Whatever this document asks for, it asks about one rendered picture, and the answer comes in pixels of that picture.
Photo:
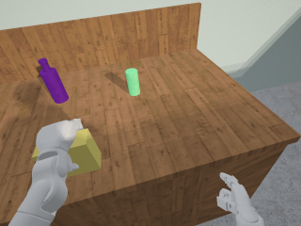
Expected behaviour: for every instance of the left robot forearm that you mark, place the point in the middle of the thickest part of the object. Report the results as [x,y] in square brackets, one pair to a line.
[48,191]

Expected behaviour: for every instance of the right robot hand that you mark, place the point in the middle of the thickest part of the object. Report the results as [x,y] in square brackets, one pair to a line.
[229,200]

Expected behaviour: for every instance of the sponge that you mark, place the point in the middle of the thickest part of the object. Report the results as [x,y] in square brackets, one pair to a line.
[84,152]

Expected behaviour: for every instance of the table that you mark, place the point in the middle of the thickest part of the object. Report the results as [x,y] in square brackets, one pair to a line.
[162,151]

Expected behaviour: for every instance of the left robot hand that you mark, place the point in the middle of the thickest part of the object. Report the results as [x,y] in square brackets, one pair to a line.
[59,135]

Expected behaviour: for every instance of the right robot forearm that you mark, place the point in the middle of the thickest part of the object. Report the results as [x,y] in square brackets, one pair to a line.
[247,215]

